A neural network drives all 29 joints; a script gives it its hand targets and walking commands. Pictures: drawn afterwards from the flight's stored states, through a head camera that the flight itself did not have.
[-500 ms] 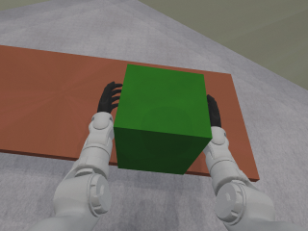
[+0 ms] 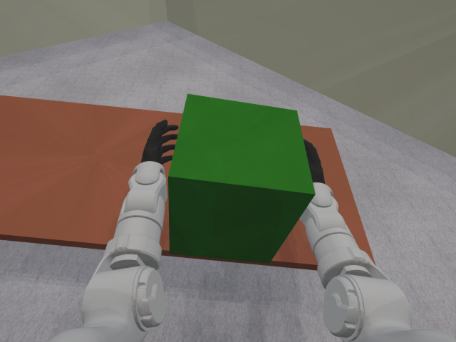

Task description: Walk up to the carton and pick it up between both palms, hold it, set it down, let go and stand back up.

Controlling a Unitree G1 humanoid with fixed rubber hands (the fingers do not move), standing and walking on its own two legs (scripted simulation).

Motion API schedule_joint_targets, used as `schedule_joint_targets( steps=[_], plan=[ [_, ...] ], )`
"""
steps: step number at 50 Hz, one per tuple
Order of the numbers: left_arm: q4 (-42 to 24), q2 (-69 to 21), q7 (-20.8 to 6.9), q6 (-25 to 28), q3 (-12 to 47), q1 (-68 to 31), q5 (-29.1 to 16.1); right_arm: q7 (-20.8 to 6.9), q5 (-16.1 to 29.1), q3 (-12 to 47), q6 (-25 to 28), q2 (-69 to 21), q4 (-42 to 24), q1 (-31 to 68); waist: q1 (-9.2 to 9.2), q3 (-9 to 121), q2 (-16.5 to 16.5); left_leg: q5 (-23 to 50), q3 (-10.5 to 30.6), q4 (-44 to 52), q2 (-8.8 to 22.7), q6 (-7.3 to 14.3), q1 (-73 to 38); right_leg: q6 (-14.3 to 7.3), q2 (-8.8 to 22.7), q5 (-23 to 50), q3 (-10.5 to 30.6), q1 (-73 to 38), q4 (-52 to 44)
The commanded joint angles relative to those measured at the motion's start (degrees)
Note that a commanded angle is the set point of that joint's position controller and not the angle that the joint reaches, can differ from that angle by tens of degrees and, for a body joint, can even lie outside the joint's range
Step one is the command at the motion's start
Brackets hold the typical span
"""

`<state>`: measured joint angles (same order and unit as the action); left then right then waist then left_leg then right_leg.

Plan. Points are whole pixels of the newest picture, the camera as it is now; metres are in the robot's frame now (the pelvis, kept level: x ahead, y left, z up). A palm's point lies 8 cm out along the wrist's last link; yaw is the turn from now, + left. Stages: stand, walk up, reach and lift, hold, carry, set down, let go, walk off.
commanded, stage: reach and lift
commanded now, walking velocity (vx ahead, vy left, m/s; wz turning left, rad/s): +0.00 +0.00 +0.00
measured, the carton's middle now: (231, 184) +0.39 +0.02 +0.07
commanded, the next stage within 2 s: hold in 1.74 s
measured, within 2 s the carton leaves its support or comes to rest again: neither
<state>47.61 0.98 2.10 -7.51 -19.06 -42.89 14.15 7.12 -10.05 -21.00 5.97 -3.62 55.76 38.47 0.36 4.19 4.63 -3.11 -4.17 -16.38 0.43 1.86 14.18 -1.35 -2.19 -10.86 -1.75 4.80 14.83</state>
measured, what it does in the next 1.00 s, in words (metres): stands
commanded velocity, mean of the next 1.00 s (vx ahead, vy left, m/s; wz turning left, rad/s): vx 0.00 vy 0.00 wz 0.00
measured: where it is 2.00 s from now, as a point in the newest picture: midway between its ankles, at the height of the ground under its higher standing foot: outside the picture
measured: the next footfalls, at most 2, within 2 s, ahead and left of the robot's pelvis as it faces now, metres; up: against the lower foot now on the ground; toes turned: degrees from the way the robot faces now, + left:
none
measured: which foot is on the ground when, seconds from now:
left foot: down 0.00-1.00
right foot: down 0.00-1.00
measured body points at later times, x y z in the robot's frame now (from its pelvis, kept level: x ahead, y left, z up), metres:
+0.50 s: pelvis -0.01 +0.00 +0.00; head -0.06 +0.04 +0.44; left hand +0.39 +0.16 +0.16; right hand +0.37 -0.14 +0.14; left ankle +0.06 +0.10 -0.75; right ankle -0.03 -0.10 -0.75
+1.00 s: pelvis -0.01 +0.00 +0.00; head -0.07 +0.04 +0.44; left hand +0.37 +0.17 +0.18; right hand +0.37 -0.14 +0.15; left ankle +0.06 +0.10 -0.75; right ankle -0.03 -0.10 -0.75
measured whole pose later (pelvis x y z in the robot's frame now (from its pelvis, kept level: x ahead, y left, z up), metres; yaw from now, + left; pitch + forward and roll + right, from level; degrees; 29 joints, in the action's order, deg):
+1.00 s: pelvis -0.01 +0.00 +0.00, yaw +1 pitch -8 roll -1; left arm 17.3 -1.8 1.0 -35.2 -16.9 -38.3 19.3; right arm 7.5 5.4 -5.4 -11.5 0.9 42.0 38.5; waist 4.0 -1.0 5.1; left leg -4.0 -3.4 -17.9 -0.4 2.4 5.7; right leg -1.0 -1.4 -12.4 -2.7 -3.8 16.8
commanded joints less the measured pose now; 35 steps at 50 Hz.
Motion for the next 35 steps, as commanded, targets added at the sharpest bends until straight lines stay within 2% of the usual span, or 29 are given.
schedule_joint_targets(
  steps=[1,2,3,4,5,6,7,8,9,10,11,12,14,15,16,17,20,21,22,23,25,28,30,31,32,33,34,35],
  plan=[
    [-8.7,-33.5,-9.1,-0.1,20.0,-36.8,-2.5,-6.6,0.4,19.1,3.9,-27.9,-16.0,47.8,1.21,28.4,-6.7,12.5,0.9,-2.7,1.2,-2.4,-26.4,2.9,1.1,15.0,-2.1,5.7,-2.1],
    [-9.3,-35.1,-8.9,-0.5,21.4,-36.2,-3.0,-6.5,1.4,20.8,3.9,-27.8,-18.1,49.5,0.58,29.7,-6.4,13.7,1.1,-3.1,1.5,-2.4,-27.7,3.1,1.2,15.3,-2.3,5.5,-2.0],
    [-9.5,-35.6,-8.9,-1.0,21.6,-36.1,-3.2,-6.4,2.1,21.4,3.5,-27.6,-18.5,51.4,0.75,30.0,-6.6,14.3,1.4,-3.6,1.3,-2.6,-27.5,2.7,1.2,15.0,-2.4,5.6,-1.8],
    [-9.4,-34.6,-9.0,-1.6,21.2,-36.7,-3.0,-6.2,2.4,22.3,3.0,-28.4,-19.2,51.4,1.29,29.3,-5.4,13.0,1.3,-3.1,1.4,-2.2,-27.3,3.0,1.1,15.5,-1.9,5.4,-1.8],
    [-8.7,-34.8,-9.3,-2.2,20.5,-36.2,-2.0,-6.0,2.3,22.8,2.2,-28.7,-18.6,50.6,0.28,28.5,-5.1,10.5,1.8,-2.4,0.9,-1.4,-26.0,3.5,1.2,14.4,-1.5,5.3,-2.2],
    [-8.3,-34.3,-9.7,-3.1,20.0,-35.1,-2.0,-5.6,2.3,21.6,1.0,-28.9,-17.1,49.4,1.95,24.9,-5.8,8.5,1.2,-1.9,0.8,-1.6,-24.7,3.2,2.0,13.1,-1.1,4.9,-2.6],
    [-9.3,-33.3,-10.1,-4.0,20.0,-35.8,-1.6,-5.3,2.0,20.7,0.2,-28.4,-16.7,47.4,2.24,23.3,-5.8,6.8,1.3,-1.3,0.5,-1.7,-24.3,3.4,1.9,11.1,-1.8,4.0,-2.5],
    [-9.0,-33.5,-10.3,-4.9,19.5,-35.5,-1.7,-5.5,2.6,19.6,-0.7,-27.3,-15.8,47.8,2.26,21.4,-7.3,4.9,0.3,-0.8,0.7,-1.9,-24.3,3.4,2.0,9.4,-1.5,5.3,-2.6],
    [-9.2,-33.5,-10.2,-6.1,19.1,-34.4,-1.5,-5.5,3.0,19.9,-0.9,-27.6,-17.3,48.9,1.52,21.1,-6.5,5.0,0.6,-0.7,0.5,-1.5,-24.8,3.1,1.6,8.1,-2.0,5.4,-2.6],
    [-8.7,-33.4,-10.3,-7.2,18.4,-32.3,-0.6,-5.6,3.4,20.2,-1.4,-26.3,-17.0,49.1,1.61,19.8,-6.7,4.2,0.4,-0.3,0.7,-1.3,-24.8,3.1,1.7,6.8,-1.9,5.8,-2.4],
    [-10.2,-33.6,-10.2,-7.8,19.0,-34.1,-0.4,-5.7,4.1,20.4,-1.6,-26.4,-17.5,48.6,1.23,20.2,-6.2,3.6,1.0,0.0,0.9,-1.5,-25.3,2.9,1.1,5.9,-1.8,5.3,-2.9],
    [-12.3,-34.4,-10.1,-8.1,20.0,-35.1,-1.5,-5.7,4.8,21.5,-1.7,-27.4,-19.0,50.4,1.34,20.6,-5.8,4.5,1.2,-0.4,0.9,-1.5,-26.0,3.3,1.5,7.1,-2.1,5.4,-2.7],
    [-15.4,-34.9,-9.4,-8.5,21.7,-35.5,-2.0,-5.9,6.7,23.0,-1.7,-27.8,-21.9,50.4,1.11,24.1,-7.3,9.3,1.4,-1.6,1.0,-2.1,-28.9,3.0,1.2,11.0,-2.3,4.7,-2.3],
    [-16.4,-35.5,-9.1,-8.9,22.8,-36.4,-2.8,-5.8,7.4,24.2,-1.7,-27.0,-23.4,51.8,1.59,25.7,-6.7,10.4,2.0,-2.3,0.9,-2.2,-29.9,2.9,1.0,11.9,-2.5,5.1,-1.9],
    [-17.8,-35.2,-8.9,-9.7,23.8,-35.3,-3.1,-5.4,8.6,24.2,-2.3,-26.5,-23.4,51.6,2.26,24.4,-8.2,11.8,2.3,-2.4,1.2,-2.5,-31.1,2.7,1.0,11.4,-3.0,5.4,-2.2],
    [-15.7,-35.3,-8.8,-10.8,23.0,-34.0,-2.3,-5.3,8.9,25.2,-2.9,-24.9,-22.9,51.8,1.47,22.1,-6.8,9.0,2.3,-1.4,1.3,-2.1,-30.2,2.5,1.0,8.1,-2.6,6.1,-2.6],
    [-19.0,-34.7,-9.3,-12.9,23.1,-33.9,-1.9,-5.0,9.3,25.1,-5.4,-26.1,-22.2,49.1,2.53,19.6,-4.9,4.1,2.0,-0.7,0.4,-1.2,-28.8,2.7,1.3,5.6,-2.1,6.0,-3.1],
    [-17.6,-34.3,-9.3,-14.0,22.6,-34.0,-1.7,-5.0,9.2,24.7,-5.6,-24.9,-22.3,50.2,2.67,17.7,-5.9,3.1,1.9,-0.9,0.5,-1.1,-27.7,2.7,1.7,4.1,-1.5,7.4,-3.6],
    [-20.1,-35.3,-9.1,-14.6,23.6,-33.7,-2.9,-5.1,10.1,24.9,-5.4,-25.2,-25.3,50.9,2.83,19.6,-5.3,4.4,2.2,-1.3,0.7,-1.3,-29.2,2.8,1.0,5.3,-2.3,7.4,-2.8],
    [-20.4,-34.8,-9.0,-15.1,23.9,-33.6,-2.7,-5.1,10.7,25.3,-5.7,-24.3,-25.7,51.3,2.99,19.3,-6.3,4.8,2.3,-1.3,0.9,-1.2,-29.3,2.6,1.2,5.5,-2.5,6.6,-2.8],
    [-23.3,-34.7,-9.0,-16.4,24.2,-33.1,-3.3,-4.7,11.4,26.6,-5.8,-24.7,-29.1,52.9,2.62,20.7,-5.1,5.8,1.8,-1.7,0.4,-0.8,-30.3,3.1,1.1,7.6,-2.6,4.9,-2.7],
    [-21.5,-34.9,-10.0,-18.6,23.7,-31.4,-2.4,-4.3,11.6,26.8,-7.5,-23.9,-27.9,52.0,3.31,17.4,-4.2,2.7,1.8,-1.2,0.1,-0.4,-29.4,3.4,1.1,5.1,-2.4,5.3,-3.4],
    [-23.6,-33.6,-10.1,-18.9,23.5,-32.4,-2.4,-4.2,11.4,26.4,-8.0,-24.1,-27.1,50.0,4.17,17.4,-4.7,0.3,1.5,-0.7,0.1,-0.2,-28.8,2.8,1.8,4.7,-2.3,5.7,-3.9],
    [-28.2,-34.1,-9.9,-18.8,25.2,-33.6,-3.6,-4.0,12.3,27.8,-7.8,-25.3,-31.4,51.1,4.40,20.6,-4.6,3.7,1.9,-1.4,-0.2,-0.6,-29.8,3.5,1.3,8.1,-2.6,3.6,-2.8],
    [-29.4,-34.5,-9.6,-18.8,25.9,-33.2,-3.8,-4.0,13.9,29.9,-8.0,-26.7,-32.8,51.6,3.57,22.8,-5.2,6.7,2.2,-2.6,-0.4,-0.9,-30.6,3.5,1.6,12.1,-2.3,2.0,-2.1],
    [-29.6,-34.8,-9.5,-19.6,27.0,-31.2,-4.0,-3.9,14.8,30.7,-8.4,-25.1,-33.6,51.0,4.25,22.6,-6.9,10.2,2.1,-3.4,-0.7,-1.5,-31.7,3.7,1.1,15.3,-2.4,2.4,-1.5],
    [-30.4,-34.7,-9.5,-20.1,27.1,-31.1,-4.1,-3.5,15.0,31.1,-8.6,-25.6,-34.4,52.1,4.59,22.3,-5.3,10.6,2.7,-3.5,-0.4,-1.3,-31.2,4.0,1.0,15.5,-2.7,1.8,-1.3],
    [-30.8,-34.8,-9.6,-20.6,27.3,-30.1,-3.5,-3.2,15.5,31.5,-9.2,-25.8,-33.5,49.9,4.98,20.8,-5.5,9.7,2.9,-3.7,-0.4,-1.3,-31.8,4.1,1.0,14.5,-2.5,2.8,-1.9]
  ],
)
